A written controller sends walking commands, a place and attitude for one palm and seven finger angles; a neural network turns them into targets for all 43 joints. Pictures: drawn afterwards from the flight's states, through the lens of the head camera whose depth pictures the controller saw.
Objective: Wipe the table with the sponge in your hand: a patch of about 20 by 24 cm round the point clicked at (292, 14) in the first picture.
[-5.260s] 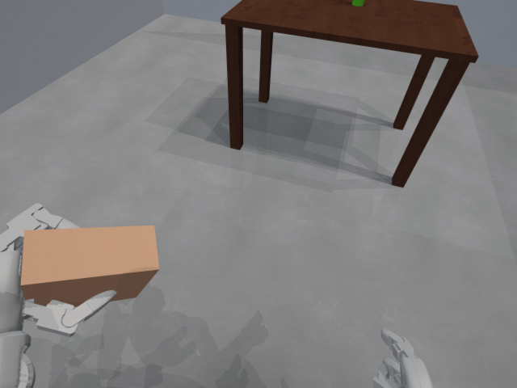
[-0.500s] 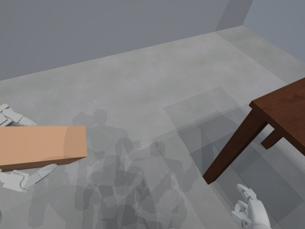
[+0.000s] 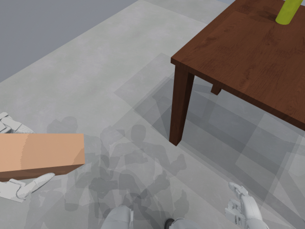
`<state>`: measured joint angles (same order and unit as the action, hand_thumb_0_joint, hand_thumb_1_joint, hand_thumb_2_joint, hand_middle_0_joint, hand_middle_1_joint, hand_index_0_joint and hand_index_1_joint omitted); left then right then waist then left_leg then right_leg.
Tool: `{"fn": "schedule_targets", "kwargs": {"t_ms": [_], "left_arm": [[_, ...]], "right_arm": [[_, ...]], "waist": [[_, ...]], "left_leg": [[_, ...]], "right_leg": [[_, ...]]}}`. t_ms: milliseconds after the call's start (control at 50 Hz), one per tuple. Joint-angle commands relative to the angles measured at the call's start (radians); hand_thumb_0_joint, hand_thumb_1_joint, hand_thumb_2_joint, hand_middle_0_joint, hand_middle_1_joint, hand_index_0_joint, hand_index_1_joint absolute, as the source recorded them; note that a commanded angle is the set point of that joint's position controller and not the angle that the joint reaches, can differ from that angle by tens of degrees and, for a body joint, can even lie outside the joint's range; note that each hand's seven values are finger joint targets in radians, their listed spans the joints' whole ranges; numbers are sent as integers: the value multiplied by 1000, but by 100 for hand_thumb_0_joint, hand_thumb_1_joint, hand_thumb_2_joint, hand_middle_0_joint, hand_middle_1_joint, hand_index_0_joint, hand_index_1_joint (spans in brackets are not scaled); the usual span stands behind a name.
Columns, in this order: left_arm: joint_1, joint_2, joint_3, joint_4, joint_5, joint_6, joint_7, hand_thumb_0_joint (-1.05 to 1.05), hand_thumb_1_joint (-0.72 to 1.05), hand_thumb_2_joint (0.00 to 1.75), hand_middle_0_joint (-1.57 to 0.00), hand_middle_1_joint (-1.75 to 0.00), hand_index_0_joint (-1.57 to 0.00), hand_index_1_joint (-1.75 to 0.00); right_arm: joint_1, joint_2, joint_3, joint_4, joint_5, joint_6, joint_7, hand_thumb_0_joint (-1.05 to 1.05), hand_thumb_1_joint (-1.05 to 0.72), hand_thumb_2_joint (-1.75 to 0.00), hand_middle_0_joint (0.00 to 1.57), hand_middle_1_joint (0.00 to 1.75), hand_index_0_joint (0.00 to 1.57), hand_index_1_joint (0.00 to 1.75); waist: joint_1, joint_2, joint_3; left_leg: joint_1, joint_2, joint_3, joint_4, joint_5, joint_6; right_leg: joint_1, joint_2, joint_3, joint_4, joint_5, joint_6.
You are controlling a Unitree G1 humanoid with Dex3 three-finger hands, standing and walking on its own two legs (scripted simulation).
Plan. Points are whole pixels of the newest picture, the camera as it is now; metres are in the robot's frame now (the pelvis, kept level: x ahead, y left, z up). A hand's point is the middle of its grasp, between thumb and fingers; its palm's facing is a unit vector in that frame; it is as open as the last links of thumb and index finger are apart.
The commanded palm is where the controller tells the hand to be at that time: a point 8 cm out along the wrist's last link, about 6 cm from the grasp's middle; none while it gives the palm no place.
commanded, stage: turn to face it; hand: left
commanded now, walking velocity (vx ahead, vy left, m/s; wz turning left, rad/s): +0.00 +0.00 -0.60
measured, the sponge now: (50, 157) +0.23 +0.20 +0.14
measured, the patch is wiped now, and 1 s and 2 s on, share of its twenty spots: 0.00 0.00 0.00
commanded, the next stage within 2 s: take the last steps up to it in 1.82 s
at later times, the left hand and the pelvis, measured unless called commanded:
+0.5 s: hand (64, 166) +0.21 +0.15 +0.17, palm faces +0.18 -0.86 -0.48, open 9.8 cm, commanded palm +0.17 +0.20 +0.18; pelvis -0.07 -0.02 +0.00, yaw -17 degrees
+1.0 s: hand (128, 190) +0.17 +0.04 +0.17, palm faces -0.12 -0.89 -0.44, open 9.8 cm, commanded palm +0.15 +0.11 +0.18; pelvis -0.14 -0.04 +0.00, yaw -32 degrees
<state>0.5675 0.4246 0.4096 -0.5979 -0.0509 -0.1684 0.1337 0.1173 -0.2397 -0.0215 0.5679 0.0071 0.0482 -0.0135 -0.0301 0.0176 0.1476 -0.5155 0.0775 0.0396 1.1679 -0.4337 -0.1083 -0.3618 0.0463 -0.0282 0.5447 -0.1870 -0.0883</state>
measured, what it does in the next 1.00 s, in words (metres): walks backwards, turning right: left foot, then right foot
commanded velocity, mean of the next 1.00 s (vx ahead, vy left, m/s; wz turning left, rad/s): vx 0.00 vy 0.00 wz -0.60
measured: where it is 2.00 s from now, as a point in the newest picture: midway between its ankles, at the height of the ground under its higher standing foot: outside the picture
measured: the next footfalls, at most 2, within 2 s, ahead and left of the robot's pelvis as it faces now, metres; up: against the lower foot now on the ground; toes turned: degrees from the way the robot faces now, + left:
left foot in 0.26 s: +0.00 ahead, +0.15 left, +0.00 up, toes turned -3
right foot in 0.52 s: -0.04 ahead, -0.15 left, +0.00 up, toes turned -24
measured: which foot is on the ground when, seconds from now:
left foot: up 0.00-0.24, down 0.26-0.54, up 0.56-0.96, down 0.98-1.00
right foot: down 0.00-0.26, up 0.28-0.50, down 0.52-1.00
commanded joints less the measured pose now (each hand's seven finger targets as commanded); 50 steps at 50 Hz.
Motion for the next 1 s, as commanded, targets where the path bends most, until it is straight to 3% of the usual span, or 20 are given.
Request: {"fn": "schedule_targets", "kwargs": {"t_ms": [0,120,180,200,220,240,260,280,340,460,480,500,520,540,560,620,820,900,940,980], "left_arm": [[-26,156,158,-161,-22,-58,42,0,10,130,-120,-160,-120,-160],[-95,137,97,-156,-8,-45,44,0,10,130,-120,-160,-120,-160],[-145,128,73,-176,5,-53,32,0,10,130,-120,-160,-120,-160],[-178,128,67,-196,7,-64,26,0,10,130,-120,-160,-120,-160],[-214,140,72,-225,8,-77,21,0,10,130,-120,-160,-120,-160],[-229,142,80,-233,20,-89,17,0,10,130,-120,-160,-120,-160],[-228,167,106,-211,35,-89,20,0,10,130,-120,-160,-120,-160],[-190,140,92,-156,34,-83,12,0,10,130,-120,-160,-120,-160],[-251,77,8,-161,32,-79,10,0,10,130,-120,-160,-120,-160],[-284,104,23,-117,28,-65,14,0,10,130,-120,-160,-120,-160],[-277,119,41,-121,29,-68,15,0,10,130,-120,-160,-120,-160],[-279,146,63,-131,33,-74,20,0,10,130,-120,-160,-120,-160],[-214,216,130,-110,35,-79,34,0,10,130,-120,-160,-120,-160],[-162,202,145,-104,-2,-67,35,0,10,130,-120,-160,-120,-160],[-112,220,172,-158,-12,-69,38,0,10,130,-120,-160,-120,-160],[0,206,216,-220,-20,-93,45,0,10,130,-120,-160,-120,-160],[-24,145,133,-141,-17,-59,43,0,10,130,-120,-160,-120,-160],[-99,141,86,-177,-1,-58,35,0,10,130,-120,-160,-120,-160],[-156,150,76,-226,1,-78,31,0,10,130,-120,-160,-120,-160],[-175,170,106,-217,13,-90,25,0,10,130,-120,-160,-120,-160]], "right_arm": [[-44,-65,-26,-152,0,-42,-9,0,-90,-90,20,30,20,30],[-46,-90,-23,-177,6,-34,-11,0,-90,-90,20,30,20,30],[-2,-87,-19,-177,0,-30,-10,0,-90,-90,20,30,20,30],[11,-96,-23,-180,-4,-35,-13,0,-90,-90,20,30,20,30],[-5,-113,-30,-196,-10,-44,-18,0,-90,-90,20,30,20,30],[-20,-117,-33,-209,-11,-55,-20,0,-90,-90,20,30,20,30],[-21,-76,-28,-203,-4,-66,-24,0,-90,-90,20,30,20,30],[-22,-74,-34,-207,-4,-70,-20,0,-90,-90,20,30,20,30],[2,-88,-30,-186,10,-100,-4,0,-90,-90,20,30,20,30],[54,-109,-28,-173,6,-146,6,0,-90,-90,20,30,20,30],[55,-102,-29,-174,10,-148,9,0,-90,-90,20,30,20,30],[65,-83,-28,-172,16,-146,13,0,-90,-90,20,30,20,30],[25,-48,-14,-194,11,-145,8,0,-90,-90,20,30,20,30],[1,-60,-24,-199,22,-131,4,0,-90,-90,20,30,20,30],[-11,-47,-16,-199,15,-112,6,0,-90,-90,20,30,20,30],[-53,-22,9,-173,5,-62,9,0,-90,-90,20,30,20,30],[-34,-88,-25,-179,13,-18,-3,0,-90,-90,20,30,20,30],[-5,-95,-21,-189,7,-12,-1,0,-90,-90,20,30,20,30],[4,-106,-27,-192,1,-27,-9,0,-90,-90,20,30,20,30],[-18,-103,-26,-204,2,-49,-20,0,-90,-90,20,30,20,30]], "waist": [[48,-119,-312],[76,-141,-286],[55,-102,-295],[47,-49,-284],[51,95,-241],[62,282,-232],[68,298,-232],[62,261,-174],[58,224,-99],[41,243,-174],[50,191,-206],[46,27,-251],[68,-209,-288],[74,-314,-340],[67,-258,-350],[57,-71,-382],[63,-125,-308],[54,-93,-294],[46,17,-281],[62,300,-226]], "left_leg": [[38,-2,-23,-147,19,11],[176,-39,-16,-444,-45,44],[370,-37,18,-703,20,75],[442,15,-4,-802,21,99],[488,155,-135,-892,11,153],[483,329,-261,-930,149,227],[323,408,-250,-951,145,270],[204,395,-198,-941,146,282],[261,315,14,-851,363,211],[323,271,113,-653,533,121],[304,253,125,-551,494,102],[246,186,153,-365,374,68],[3,44,132,-142,-90,30],[-30,17,-7,5,-182,23],[-60,32,-79,75,-129,21],[-58,29,-62,1,-48,7],[145,-30,-31,-405,-40,40],[310,-41,-11,-623,6,70],[443,55,-69,-805,20,121],[373,337,-265,-928,35,250]], "right_leg": [[173,-278,334,-223,150,-73],[86,-265,446,-274,-74,-75],[-14,-205,424,-261,-146,-6],[-79,-160,389,-199,-182,28],[-199,-68,317,-54,-226,62],[-267,20,157,235,-275,106],[-209,-5,69,537,-287,127],[-185,-39,84,665,-259,135],[-216,-81,-3,541,-261,153],[99,-20,-129,38,-128,150],[185,-31,-116,-54,-33,137],[277,-127,1,-120,176,88],[412,-318,335,-106,651,-31],[355,-376,461,-141,638,-48],[370,-382,458,-128,539,-73],[390,-305,307,-86,539,-77],[159,-267,452,-227,83,-84],[38,-220,463,-259,-106,-28],[-78,-126,407,-147,-158,32],[-203,22,157,299,-273,113]]}}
